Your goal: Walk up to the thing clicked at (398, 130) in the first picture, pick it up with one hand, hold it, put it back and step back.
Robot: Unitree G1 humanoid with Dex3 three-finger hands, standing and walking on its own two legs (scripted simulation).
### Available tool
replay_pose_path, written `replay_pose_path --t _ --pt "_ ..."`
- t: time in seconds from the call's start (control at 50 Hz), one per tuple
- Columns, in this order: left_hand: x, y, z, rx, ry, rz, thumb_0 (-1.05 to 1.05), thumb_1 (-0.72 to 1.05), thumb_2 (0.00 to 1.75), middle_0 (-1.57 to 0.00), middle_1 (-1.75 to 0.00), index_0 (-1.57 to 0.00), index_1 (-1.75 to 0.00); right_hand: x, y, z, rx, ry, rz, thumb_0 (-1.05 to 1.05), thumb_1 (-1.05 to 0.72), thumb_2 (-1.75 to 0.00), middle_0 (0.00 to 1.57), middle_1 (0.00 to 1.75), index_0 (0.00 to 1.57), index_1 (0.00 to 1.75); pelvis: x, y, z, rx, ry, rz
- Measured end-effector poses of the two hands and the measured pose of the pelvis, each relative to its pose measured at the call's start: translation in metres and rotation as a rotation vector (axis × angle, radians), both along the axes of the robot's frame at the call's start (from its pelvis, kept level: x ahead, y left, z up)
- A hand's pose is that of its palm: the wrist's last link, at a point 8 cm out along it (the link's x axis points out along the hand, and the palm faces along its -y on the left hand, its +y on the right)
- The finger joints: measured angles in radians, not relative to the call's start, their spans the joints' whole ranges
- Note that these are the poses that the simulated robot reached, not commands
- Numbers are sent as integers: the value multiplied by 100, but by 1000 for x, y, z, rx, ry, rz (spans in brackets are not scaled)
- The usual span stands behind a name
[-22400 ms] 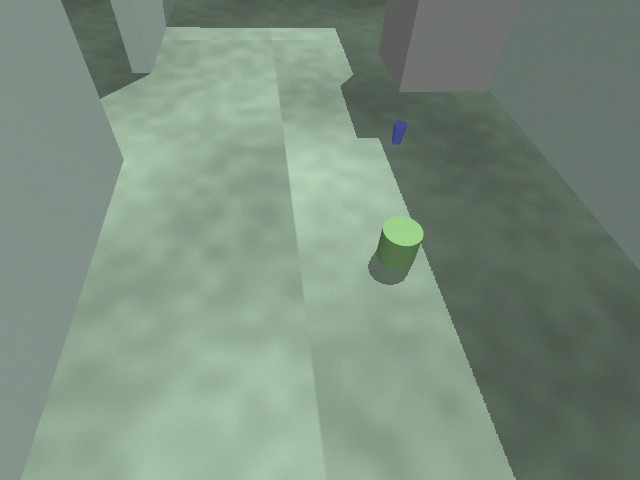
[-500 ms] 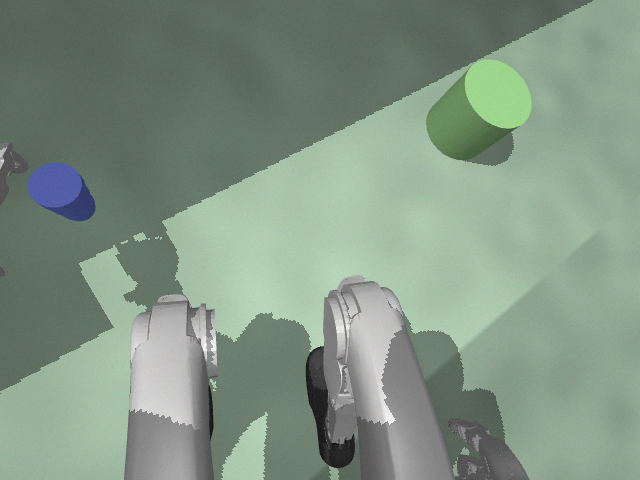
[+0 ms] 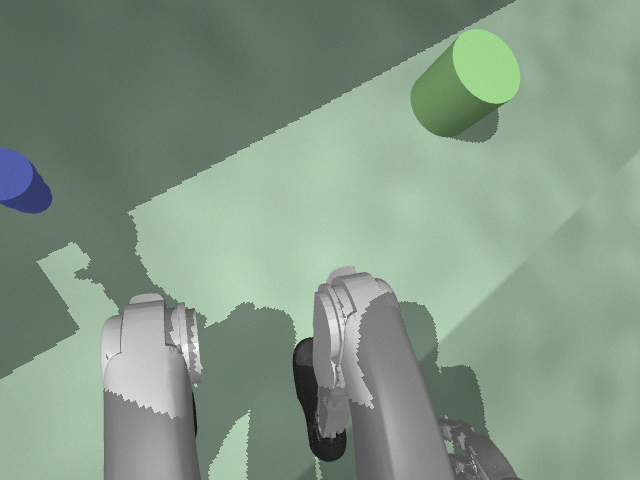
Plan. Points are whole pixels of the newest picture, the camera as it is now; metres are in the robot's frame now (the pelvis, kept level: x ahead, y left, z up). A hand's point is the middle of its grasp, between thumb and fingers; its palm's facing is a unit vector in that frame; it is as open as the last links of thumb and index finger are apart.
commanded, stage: rise first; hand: left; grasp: from above
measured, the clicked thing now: (19, 187) +0.49 +0.33 -0.28
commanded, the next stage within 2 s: approach in 0.22 s
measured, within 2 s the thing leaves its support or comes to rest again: neither
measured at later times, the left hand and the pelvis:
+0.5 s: hand out of the picture +0.45 +0.35 -0.18, palm faces -0.46 -0.08 -0.88, open 14.0 cm; pelvis +0.00 +0.00 -0.01, yaw -1 degrees
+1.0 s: hand out of the picture +0.49 +0.32 -0.16, palm faces -0.53 -0.10 -0.84, open 13.8 cm; pelvis +0.00 +0.00 +0.01, yaw -1 degrees
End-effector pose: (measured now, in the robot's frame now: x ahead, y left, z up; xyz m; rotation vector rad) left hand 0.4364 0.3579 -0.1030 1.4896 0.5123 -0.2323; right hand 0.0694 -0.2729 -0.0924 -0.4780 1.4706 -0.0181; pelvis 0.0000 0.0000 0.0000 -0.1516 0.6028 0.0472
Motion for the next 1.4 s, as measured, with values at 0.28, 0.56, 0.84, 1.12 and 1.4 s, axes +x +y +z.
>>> replay_pose_path --t 0.28,0.56,0.84,1.12,1.4 --pt "6 2 -10 -9 6 1 0 -50 98 -8 -103 -10 -101 -6 2 3 -5 30 1 0 -91 -90 20 30 20 30 2 2 -2 -12 3 -3" --pt "29 -19 -19 -12 -19 -51 0 -50 96 -8 -108 -10 -105 -14 1 0 -17 28 23 0 -91 -90 20 30 20 30 -2 0 -13 -13 -13 -9" --pt "91 -57 12 36 -59 7 0 -49 95 -8 -110 -11 -107 -56 9 17 -13 51 -126 0 -91 -90 20 30 20 30 -1 2 0 -15 19 -20" --pt "28 -29 -27 -54 115 -35 0 -46 93 -10 -108 -13 -105 -65 6 19 -19 128 -43 0 -90 -89 20 30 20 30 -8 1 -3 -19 -28 -17" --pt "41 -33 -56 -22 -35 -62 0 -45 102 -10 -111 -12 -108 -16 9 4 -66 -7 75 0 -90 -90 20 30 20 30 -6 6 -27 -45 -48 -23"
